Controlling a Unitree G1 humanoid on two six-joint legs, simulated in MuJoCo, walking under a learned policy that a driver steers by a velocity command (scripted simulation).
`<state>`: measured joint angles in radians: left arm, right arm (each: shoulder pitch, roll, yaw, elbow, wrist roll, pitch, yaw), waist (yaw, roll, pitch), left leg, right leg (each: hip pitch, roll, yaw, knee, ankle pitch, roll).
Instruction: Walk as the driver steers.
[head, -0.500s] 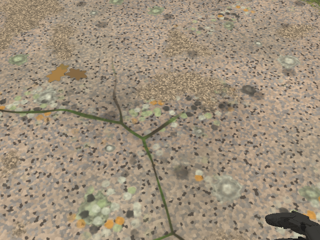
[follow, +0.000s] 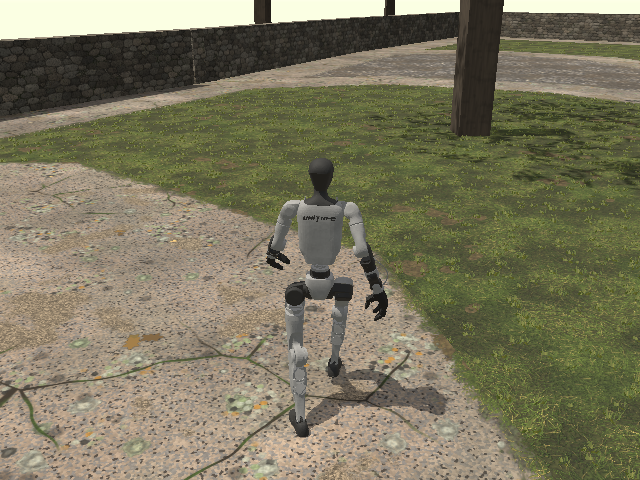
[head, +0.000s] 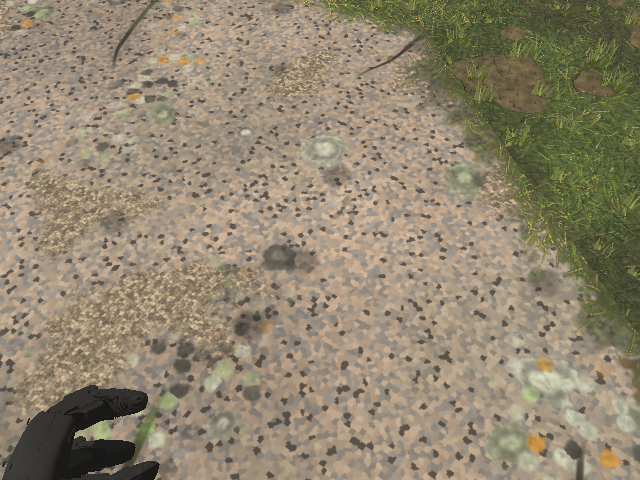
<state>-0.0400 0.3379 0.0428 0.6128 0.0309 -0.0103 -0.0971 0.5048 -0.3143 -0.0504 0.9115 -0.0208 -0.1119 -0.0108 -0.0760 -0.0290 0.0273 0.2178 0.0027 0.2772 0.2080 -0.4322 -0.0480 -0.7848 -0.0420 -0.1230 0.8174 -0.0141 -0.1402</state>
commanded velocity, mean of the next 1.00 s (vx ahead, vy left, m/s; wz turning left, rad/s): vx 1.00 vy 0.00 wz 0.43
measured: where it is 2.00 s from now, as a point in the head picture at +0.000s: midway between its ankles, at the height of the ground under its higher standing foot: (169, 109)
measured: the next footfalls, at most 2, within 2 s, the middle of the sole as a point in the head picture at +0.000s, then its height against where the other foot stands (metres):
right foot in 0.08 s outside the picture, level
left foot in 0.54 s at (272, 374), level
